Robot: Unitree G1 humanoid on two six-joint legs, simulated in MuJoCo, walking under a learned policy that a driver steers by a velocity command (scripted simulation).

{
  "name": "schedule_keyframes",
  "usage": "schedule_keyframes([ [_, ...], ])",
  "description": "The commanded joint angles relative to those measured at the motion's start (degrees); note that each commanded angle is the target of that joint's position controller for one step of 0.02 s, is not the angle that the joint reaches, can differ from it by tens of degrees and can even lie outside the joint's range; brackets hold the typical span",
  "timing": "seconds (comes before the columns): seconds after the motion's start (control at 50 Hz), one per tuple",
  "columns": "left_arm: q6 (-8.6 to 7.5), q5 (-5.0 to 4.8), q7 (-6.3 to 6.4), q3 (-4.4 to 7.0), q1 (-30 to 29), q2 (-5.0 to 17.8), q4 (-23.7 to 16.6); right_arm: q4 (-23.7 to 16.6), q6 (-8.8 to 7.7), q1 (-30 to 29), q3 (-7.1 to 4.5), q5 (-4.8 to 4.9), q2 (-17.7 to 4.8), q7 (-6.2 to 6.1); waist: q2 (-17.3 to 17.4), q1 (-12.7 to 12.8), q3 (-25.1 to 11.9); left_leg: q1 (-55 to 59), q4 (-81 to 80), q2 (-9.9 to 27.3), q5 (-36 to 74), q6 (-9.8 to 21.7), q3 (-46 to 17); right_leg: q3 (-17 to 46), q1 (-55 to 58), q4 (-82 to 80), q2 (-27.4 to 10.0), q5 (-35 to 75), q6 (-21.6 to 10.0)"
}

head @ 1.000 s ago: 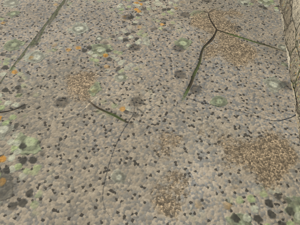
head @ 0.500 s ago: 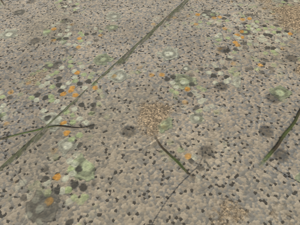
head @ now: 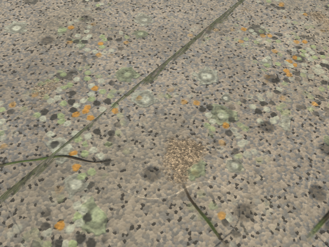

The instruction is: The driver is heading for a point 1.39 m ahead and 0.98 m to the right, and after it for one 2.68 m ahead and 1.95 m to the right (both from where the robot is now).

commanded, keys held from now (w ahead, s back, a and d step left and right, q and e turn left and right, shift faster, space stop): e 1.00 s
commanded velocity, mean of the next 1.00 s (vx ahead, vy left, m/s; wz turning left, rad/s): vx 0.03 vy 0.00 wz -0.52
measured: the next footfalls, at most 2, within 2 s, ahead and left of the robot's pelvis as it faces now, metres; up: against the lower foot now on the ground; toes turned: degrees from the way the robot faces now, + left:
right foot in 0.26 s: +0.12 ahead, -0.11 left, +0.00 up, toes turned -13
left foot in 0.72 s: +0.16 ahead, +0.09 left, +0.00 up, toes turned -28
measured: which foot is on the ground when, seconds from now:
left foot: down 0.00-0.28, up 0.30-0.70, down 0.72-1.00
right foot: up 0.00-0.24, down 0.26-0.72, up 0.74-1.00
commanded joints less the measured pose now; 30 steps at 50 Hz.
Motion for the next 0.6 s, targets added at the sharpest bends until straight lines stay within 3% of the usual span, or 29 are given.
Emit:
schedule_keyframes([
  [0.02,0.56,0.37,-0.14,0.77,2.56,2.96,-2.16,-2.31,-0.23,-0.35,-1.73,0.34,-7.87,-1.09,7.29,0.54,-5.45,2.88,-2.28,15.59,41.71,2.93,-1.85,-1.43,3.51,-5.09,-0.49,4.09,0.53],
  [0.08,0.74,0.74,-0.93,0.46,-0.72,1.98,-3.94,-1.14,0.87,1.86,-1.85,0.03,-7.94,-1.48,7.55,-1.36,-5.23,5.31,-0.02,16.44,41.13,4.36,-0.13,-3.60,4.33,-11.46,-0.12,3.41,-0.32],
  [0.18,0.92,0.89,-1.19,0.71,-1.87,2.73,-6.03,-0.45,2.52,2.45,-2.91,-0.32,-9.90,-1.63,7.29,-1.93,-4.28,7.77,5.99,19.73,41.10,5.42,-1.04,-5.27,5.88,-17.26,1.17,-4.74,-3.28],
  [0.24,0.10,0.61,-0.48,1.16,0.88,2.87,-6.55,-0.86,3.14,1.84,-3.67,-0.36,-10.99,-1.72,5.40,-0.03,-5.72,6.07,16.14,19.16,40.31,2.40,0.50,-5.70,12.34,-25.93,2.27,-2.52,-5.67],
  [0.26,-0.65,0.75,0.00,1.98,4.84,5.37,-6.05,-1.35,3.24,2.00,-3.92,-0.44,-11.27,-1.67,0.76,2.34,-8.69,1.17,26.15,16.00,34.32,-0.94,2.74,-0.51,20.43,-31.33,0.05,11.15,-7.92],
  [0.28,-0.94,0.86,0.71,4.31,7.20,14.16,-6.74,-4.78,3.18,1.42,-3.33,0.10,-8.70,-1.21,-10.89,2.57,-11.97,-14.52,43.37,6.02,4.56,-5.34,5.66,20.23,30.96,-32.53,-14.56,41.55,-16.08],
  [0.3,-0.24,-1.11,0.68,4.95,10.37,15.23,-5.59,-6.45,4.31,-1.88,-2.80,-0.51,-7.22,-1.07,-11.12,4.28,-16.24,-20.85,52.81,-0.90,-28.93,-6.62,-3.97,29.31,32.17,-35.93,-20.79,50.69,-24.00],
  [0.32,0.30,-1.58,0.70,4.82,8.09,14.20,-5.97,-6.12,4.83,-1.67,-2.66,-0.64,-6.99,-0.90,-4.56,2.73,-12.63,-22.71,56.24,2.15,-27.06,-7.20,-8.59,24.16,29.05,-36.69,-19.31,42.38,-23.77],
  [0.36,1.55,-0.97,1.36,3.33,-1.13,9.08,-7.89,-5.94,4.42,-3.02,-3.02,-0.16,-7.73,-0.96,-0.53,-0.67,-3.47,-24.35,50.14,4.41,-17.85,-7.84,-9.35,16.54,20.41,-39.64,-11.62,25.54,-17.46],
  [0.38,1.74,-1.08,1.52,2.96,-3.71,7.87,-8.68,-6.10,4.46,-2.58,-3.28,-0.96,-8.67,-0.97,-1.88,-1.75,-3.16,-23.17,46.95,4.64,-14.97,-8.32,-9.22,14.41,19.12,-39.82,-8.80,24.01,-15.40],
  [0.4,1.72,-0.67,1.32,2.91,-4.35,7.88,-9.12,-5.51,4.79,-1.12,-3.23,-1.48,-8.25,-0.76,-2.49,-2.03,-4.84,-21.69,46.17,3.59,-13.63,-8.79,-8.41,13.04,19.25,-39.31,-7.24,25.69,-14.77],
  [0.48,1.03,-0.40,0.63,3.98,-1.23,10.91,-8.65,-6.81,5.56,-1.65,-2.78,-0.43,-6.73,-0.66,-3.13,-0.65,-8.09,-20.56,37.63,2.93,-13.53,-9.80,-8.87,15.25,21.71,-39.02,-6.73,21.39,-14.17],
  [0.54,1.49,0.00,0.50,4.29,-1.27,11.43,-9.26,-8.38,5.62,-4.06,-2.67,-0.37,-7.12,-0.83,-5.31,0.65,-7.82,-19.45,32.30,2.67,-12.65,-9.59,-9.62,18.60,20.44,-39.80,-6.41,11.23,-13.82],
  [0.6,1.93,0.35,0.05,4.65,-2.34,11.97,-10.04,-9.40,5.05,-4.46,-2.58,-0.03,-7.42,-0.94,-5.99,0.99,-7.84,-16.10,27.13,1.48,-13.03,-8.85,-9.69,21.84,18.88,-39.14,-6.20,9.26,-13.21],
])
Velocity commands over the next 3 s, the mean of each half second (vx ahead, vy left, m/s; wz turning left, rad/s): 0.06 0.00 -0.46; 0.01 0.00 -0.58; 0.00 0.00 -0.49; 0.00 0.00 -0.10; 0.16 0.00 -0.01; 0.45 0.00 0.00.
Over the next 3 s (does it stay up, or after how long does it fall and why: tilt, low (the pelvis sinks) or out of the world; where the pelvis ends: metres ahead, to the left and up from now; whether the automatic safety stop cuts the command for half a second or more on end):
stays up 0.25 -0.25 -0.03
